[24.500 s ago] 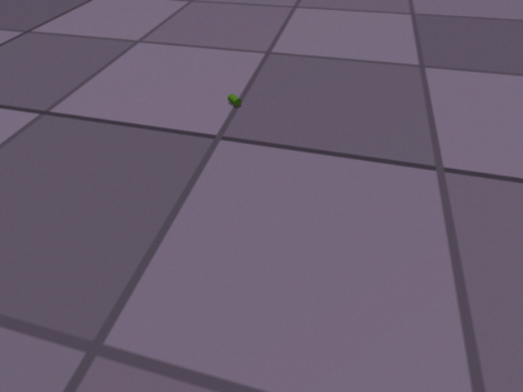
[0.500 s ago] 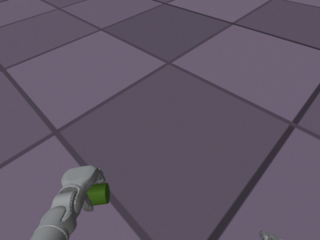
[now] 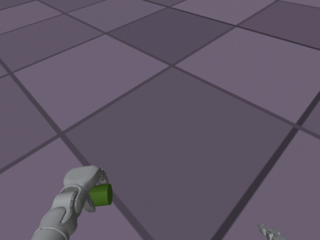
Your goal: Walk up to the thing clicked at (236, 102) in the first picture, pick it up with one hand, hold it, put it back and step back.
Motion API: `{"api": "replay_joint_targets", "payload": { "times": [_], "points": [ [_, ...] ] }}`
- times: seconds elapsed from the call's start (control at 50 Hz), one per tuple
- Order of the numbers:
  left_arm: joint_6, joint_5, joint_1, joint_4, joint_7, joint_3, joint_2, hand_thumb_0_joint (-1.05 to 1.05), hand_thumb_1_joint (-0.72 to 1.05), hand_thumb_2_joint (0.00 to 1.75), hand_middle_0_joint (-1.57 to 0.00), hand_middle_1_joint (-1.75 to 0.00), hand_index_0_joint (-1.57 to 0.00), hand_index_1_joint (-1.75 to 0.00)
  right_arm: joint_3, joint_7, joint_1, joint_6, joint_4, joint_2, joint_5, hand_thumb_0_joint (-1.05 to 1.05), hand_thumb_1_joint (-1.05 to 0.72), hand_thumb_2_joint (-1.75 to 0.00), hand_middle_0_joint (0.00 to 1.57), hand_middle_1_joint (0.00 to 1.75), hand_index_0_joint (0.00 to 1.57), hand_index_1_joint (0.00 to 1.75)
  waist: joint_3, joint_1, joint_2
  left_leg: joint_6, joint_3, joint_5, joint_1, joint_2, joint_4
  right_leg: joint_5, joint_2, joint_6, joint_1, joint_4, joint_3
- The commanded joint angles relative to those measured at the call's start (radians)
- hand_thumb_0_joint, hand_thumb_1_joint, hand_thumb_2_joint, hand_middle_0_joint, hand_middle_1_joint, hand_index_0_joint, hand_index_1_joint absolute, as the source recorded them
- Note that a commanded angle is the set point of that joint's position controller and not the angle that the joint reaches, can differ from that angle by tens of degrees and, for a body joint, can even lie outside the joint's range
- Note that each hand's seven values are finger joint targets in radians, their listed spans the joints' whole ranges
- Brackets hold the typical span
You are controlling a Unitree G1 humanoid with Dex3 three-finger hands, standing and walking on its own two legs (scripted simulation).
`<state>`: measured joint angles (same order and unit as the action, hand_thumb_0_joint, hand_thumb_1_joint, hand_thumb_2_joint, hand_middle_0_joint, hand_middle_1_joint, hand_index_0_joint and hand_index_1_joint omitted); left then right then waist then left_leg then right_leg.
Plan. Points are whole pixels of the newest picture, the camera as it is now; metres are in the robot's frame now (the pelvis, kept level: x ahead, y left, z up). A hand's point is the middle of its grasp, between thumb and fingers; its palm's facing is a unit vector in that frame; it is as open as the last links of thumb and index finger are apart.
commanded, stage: hold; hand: left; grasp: from above
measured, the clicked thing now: (93, 195) +0.30 +0.22 -0.09
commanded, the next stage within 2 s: crouch in 0.76 s
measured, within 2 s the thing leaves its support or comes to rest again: neither
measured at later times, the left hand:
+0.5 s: hand (87, 195) +0.28 +0.22 -0.04, palm faces -0.47 -0.06 -0.88, open 8.2 cm
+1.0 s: hand (87, 195) +0.29 +0.22 -0.05, palm faces -0.47 -0.06 -0.88, open 8.2 cm
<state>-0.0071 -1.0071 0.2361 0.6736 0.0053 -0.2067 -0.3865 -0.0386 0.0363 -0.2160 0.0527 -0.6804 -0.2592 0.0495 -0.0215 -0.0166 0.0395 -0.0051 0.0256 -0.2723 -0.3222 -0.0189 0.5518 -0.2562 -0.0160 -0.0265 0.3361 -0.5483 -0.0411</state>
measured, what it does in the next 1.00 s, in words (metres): stands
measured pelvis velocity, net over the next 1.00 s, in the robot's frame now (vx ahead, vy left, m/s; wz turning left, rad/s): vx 0.00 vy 0.00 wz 0.00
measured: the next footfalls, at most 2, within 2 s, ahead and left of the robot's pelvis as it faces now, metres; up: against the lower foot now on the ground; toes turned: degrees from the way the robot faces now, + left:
none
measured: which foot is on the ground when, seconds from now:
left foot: down 0.00-1.00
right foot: down 0.00-1.00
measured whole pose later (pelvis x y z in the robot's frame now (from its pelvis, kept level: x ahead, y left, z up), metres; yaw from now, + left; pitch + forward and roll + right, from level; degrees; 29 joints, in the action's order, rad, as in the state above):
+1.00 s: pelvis +0.00 +0.00 +0.00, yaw +0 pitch +1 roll +0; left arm 0.00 -1.02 0.23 0.68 -0.01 -0.20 -0.38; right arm -0.04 0.04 -0.20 0.07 -0.68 -0.25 0.05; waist -0.01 -0.01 0.04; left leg -0.01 0.02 -0.25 -0.27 -0.02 0.50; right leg -0.24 -0.02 -0.03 0.28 -0.50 -0.04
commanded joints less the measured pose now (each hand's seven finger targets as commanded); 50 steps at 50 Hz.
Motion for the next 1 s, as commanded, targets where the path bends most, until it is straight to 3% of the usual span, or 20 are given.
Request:
{"api": "replay_joint_targets", "payload": {
  "times": [0.0,0.08,0.12,0.26,0.32,0.36,0.4,0.42,0.48,0.52,0.6,0.64,0.66,0.68,0.74,0.8,0.84,0.86,0.96,0.98],
  "points": [
    [0.005,-0.006,0.381,-0.231,-0.047,0.119,-0.23,0.0,0.86,0.44,-1.31,-0.1,-1.27,-0.14,-0.045,0.008,0.072,-0.041,0.132,-0.142,-0.003,0.0,-0.89,-0.9,0.2,0.3,0.2,0.3,-0.266,0.005,0.011,0.008,0.001,0.213,0.156,0.029,-0.073,0.165,0.043,0.036,-0.065,0.081,0.041],
    [0.001,0.003,0.399,-0.275,-0.045,0.109,-0.215,0.0,0.86,0.44,-1.31,-0.11,-1.27,-0.15,-0.042,0.009,0.075,-0.042,0.131,-0.135,-0.004,0.0,-0.89,-0.9,0.2,0.3,0.2,0.3,-0.278,0.007,0.005,0.013,0.005,0.232,0.158,0.034,-0.073,0.191,0.041,0.032,-0.088,0.087,0.038],
    [-0.006,0.001,0.375,-0.242,-0.042,0.133,-0.244,0.0,0.87,0.43,-1.32,-0.09,-1.28,-0.13,-0.042,0.012,0.086,-0.041,0.13,-0.137,-0.001,0.0,-0.89,-0.9,0.2,0.3,0.2,0.3,-0.258,0.013,-0.001,0.015,0.012,0.217,0.155,0.038,-0.078,0.178,0.037,0.03,-0.087,0.098,0.034],
    [0.002,0.002,0.359,-0.259,-0.011,0.104,-0.213,0.0,0.84,0.39,-1.29,-0.09,-1.26,-0.12,-0.038,0.013,0.097,-0.038,0.142,-0.13,0.001,0.0,-0.89,-0.9,0.2,0.3,0.2,0.3,-0.242,0.009,-0.009,0.017,0.007,0.213,0.162,0.035,-0.094,0.172,0.038,0.032,-0.094,0.106,0.036],
    [0.006,0.004,0.337,-0.254,-0.01,0.129,-0.233,0.0,0.85,0.41,-1.28,-0.12,-1.25,-0.15,-0.037,0.015,0.101,-0.036,0.147,-0.13,0.003,0.0,-0.89,-0.9,0.2,0.3,0.2,0.3,-0.233,0.022,0.002,0.014,0.006,0.211,0.159,0.037,-0.099,0.165,0.037,0.034,-0.1,0.109,0.036],
    [0.011,0.001,0.368,-0.264,-0.008,0.119,-0.229,0.0,0.85,0.4,-1.28,-0.11,-1.26,-0.14,-0.037,0.014,0.1,-0.034,0.147,-0.13,0.001,0.0,-0.9,-0.9,0.2,0.3,0.2,0.3,-0.243,0.015,-0.007,0.015,0.005,0.218,0.171,0.034,-0.103,0.171,0.041,0.034,-0.102,0.11,0.04],
    [0.013,0.0,0.388,-0.264,-0.012,0.101,-0.213,0.0,0.85,0.41,-1.29,-0.11,-1.26,-0.14,-0.036,0.016,0.096,-0.035,0.143,-0.128,0.001,0.0,-0.89,-0.9,0.2,0.3,0.2,0.3,-0.246,0.004,-0.012,0.018,0.007,0.22,0.175,0.037,-0.099,0.179,0.038,0.032,-0.098,0.111,0.036],
    [0.014,0.005,0.384,-0.269,-0.018,0.128,-0.234,0.0,0.85,0.41,-1.29,-0.11,-1.26,-0.14,-0.038,0.017,0.099,-0.034,0.142,-0.129,0.002,0.0,-0.89,-0.9,0.2,0.3,0.2,0.3,-0.253,0.016,-0.002,0.016,0.008,0.222,0.179,0.038,-0.101,0.179,0.038,0.032,-0.104,0.111,0.035],
    [0.014,-0.003,0.371,-0.262,-0.028,0.116,-0.222,0.0,0.87,0.43,-1.31,-0.12,-1.28,-0.16,-0.035,0.017,0.103,-0.032,0.145,-0.126,0.001,0.0,-0.89,-0.9,0.2,0.3,0.2,0.3,-0.24,0.012,-0.014,0.016,0.007,0.218,0.172,0.039,-0.101,0.175,0.036,0.031,-0.097,0.113,0.036],
    [0.013,-0.006,0.373,-0.265,-0.035,0.144,-0.252,0.0,0.86,0.43,-1.3,-0.11,-1.27,-0.15,-0.038,0.017,0.103,-0.031,0.138,-0.13,0.001,0.0,-0.89,-0.9,0.2,0.3,0.2,0.3,-0.253,0.02,0.01,0.014,0.008,0.212,0.182,0.038,-0.104,0.166,0.035,0.033,-0.104,0.115,0.036],
    [0.011,-0.014,0.398,-0.265,-0.041,0.128,-0.238,0.0,0.87,0.44,-1.31,-0.12,-1.28,-0.16,-0.04,0.018,0.098,-0.032,0.132,-0.129,-0.001,0.0,-0.89,-0.9,0.2,0.3,0.2,0.3,-0.264,0.013,0.015,0.012,0.008,0.225,0.188,0.038,-0.1,0.18,0.036,0.034,-0.096,0.112,0.035],
    [0.011,0.001,0.395,-0.261,-0.04,0.11,-0.216,0.0,0.87,0.44,-1.31,-0.13,-1.28,-0.17,-0.041,0.016,0.095,-0.032,0.132,-0.132,-0.001,0.0,-0.89,-0.9,0.2,0.3,0.2,0.3,-0.254,0.006,0.003,0.009,0.003,0.22,0.193,0.032,-0.104,0.174,0.04,0.034,-0.093,0.113,0.04],
    [0.01,0.002,0.379,-0.253,-0.04,0.122,-0.229,0.0,0.88,0.45,-1.32,-0.13,-1.29,-0.16,-0.042,0.017,0.101,-0.032,0.13,-0.132,-0.001,0.0,-0.89,-0.9,0.2,0.3,0.2,0.3,-0.25,0.013,0.007,0.01,0.004,0.218,0.19,0.033,-0.104,0.171,0.038,0.034,-0.095,0.118,0.042],
    [0.007,0.0,0.356,-0.232,-0.037,0.1,-0.202,0.0,0.88,0.43,-1.31,-0.13,-1.28,-0.17,-0.041,0.016,0.098,-0.033,0.132,-0.131,0.0,0.0,-0.89,-0.9,0.2,0.3,0.2,0.3,-0.242,0.007,-0.018,0.011,0.002,0.224,0.186,0.032,-0.106,0.178,0.039,0.035,-0.097,0.114,0.043],
    [0.011,0.0,0.377,-0.24,-0.036,0.124,-0.234,0.0,0.87,0.46,-1.32,-0.13,-1.28,-0.17,-0.042,0.018,0.094,-0.031,0.129,-0.132,0.0,0.0,-0.9,-0.9,0.2,0.3,0.2,0.3,-0.251,0.014,-0.021,0.016,0.006,0.228,0.179,0.038,-0.104,0.187,0.034,0.031,-0.109,0.121,0.038],
    [0.009,-0.002,0.382,-0.247,-0.037,0.099,-0.205,0.0,0.88,0.45,-1.32,-0.15,-1.29,-0.18,-0.04,0.016,0.091,-0.031,0.131,-0.128,-0.001,0.0,-0.9,-0.9,0.2,0.3,0.2,0.3,-0.255,0.014,0.001,0.01,0.005,0.239,0.189,0.034,-0.107,0.192,0.037,0.035,-0.106,0.116,0.042],
    [0.007,-0.002,0.366,-0.233,-0.046,0.121,-0.223,0.0,0.94,0.38,-1.32,-0.2,-1.33,-0.2,-0.044,0.016,0.093,-0.029,0.13,-0.133,0.0,0.0,-0.91,-0.91,0.2,0.3,0.2,0.3,-0.248,0.021,0.004,0.009,0.005,0.237,0.184,0.034,-0.109,0.187,0.038,0.037,-0.106,0.118,0.045],
    [0.008,-0.004,0.352,-0.232,-0.047,0.124,-0.223,0.0,0.86,0.38,-1.24,-0.16,-1.25,-0.17,-0.044,0.015,0.089,-0.028,0.133,-0.134,0.0,0.0,-0.87,-0.89,0.2,0.3,0.2,0.3,-0.254,0.016,-0.008,0.01,0.007,0.243,0.185,0.035,-0.105,0.195,0.037,0.036,-0.114,0.115,0.043],
    [0.021,-0.018,0.328,-0.192,-0.072,0.106,-0.191,0.0,0.89,0.43,-1.31,-0.14,-1.29,-0.17,-0.047,0.012,0.075,-0.021,0.126,-0.133,-0.003,0.0,-0.88,-0.9,0.2,0.3,0.2,0.3,-0.221,0.005,-0.034,0.012,0.005,0.232,0.159,0.036,-0.099,0.187,0.036,0.035,-0.093,0.11,0.042],
    [0.024,-0.024,0.322,-0.161,-0.085,0.128,-0.214,0.0,0.9,0.42,-1.31,-0.16,-1.29,-0.18,-0.048,0.012,0.075,-0.018,0.12,-0.134,-0.005,0.0,-0.88,-0.9,0.2,0.3,0.2,0.3,-0.215,0.012,-0.029,0.01,0.005,0.227,0.152,0.036,-0.097,0.179,0.036,0.036,-0.089,0.109,0.044]
  ]
}}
